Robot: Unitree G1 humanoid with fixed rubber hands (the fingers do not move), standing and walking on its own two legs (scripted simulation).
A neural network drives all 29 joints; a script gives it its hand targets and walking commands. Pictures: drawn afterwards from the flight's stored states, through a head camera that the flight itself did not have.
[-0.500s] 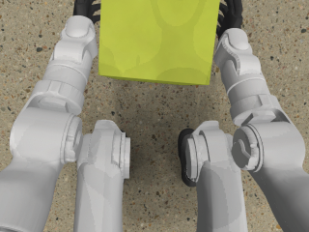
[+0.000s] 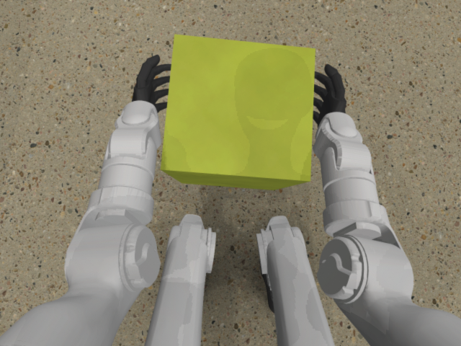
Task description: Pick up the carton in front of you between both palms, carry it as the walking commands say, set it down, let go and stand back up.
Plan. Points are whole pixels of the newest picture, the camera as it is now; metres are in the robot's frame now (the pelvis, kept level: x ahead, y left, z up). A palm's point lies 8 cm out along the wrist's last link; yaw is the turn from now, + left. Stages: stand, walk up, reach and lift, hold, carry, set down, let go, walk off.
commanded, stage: reach and lift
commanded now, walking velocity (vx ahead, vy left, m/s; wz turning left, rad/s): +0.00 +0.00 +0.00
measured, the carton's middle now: (235, 129) +0.48 +0.01 -0.14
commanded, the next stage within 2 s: none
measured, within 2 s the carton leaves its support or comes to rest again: neither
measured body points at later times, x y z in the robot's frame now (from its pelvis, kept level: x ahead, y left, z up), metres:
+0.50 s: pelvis +0.05 +0.00 +0.13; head +0.21 +0.01 +0.55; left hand +0.46 +0.16 +0.08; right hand +0.46 -0.15 +0.09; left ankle +0.11 +0.13 -0.45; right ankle +0.11 -0.13 -0.45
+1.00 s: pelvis +0.10 +0.00 +0.26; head +0.14 +0.00 +0.71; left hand +0.42 +0.16 +0.23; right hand +0.43 -0.15 +0.24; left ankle +0.11 +0.13 -0.45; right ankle +0.11 -0.13 -0.45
